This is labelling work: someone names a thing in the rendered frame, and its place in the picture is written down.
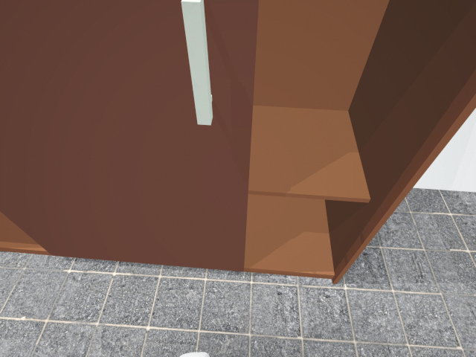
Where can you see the wardrobe door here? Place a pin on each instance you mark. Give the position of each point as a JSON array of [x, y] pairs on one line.
[[9, 232], [101, 156]]

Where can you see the handle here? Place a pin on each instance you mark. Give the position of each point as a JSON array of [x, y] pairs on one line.
[[195, 31]]

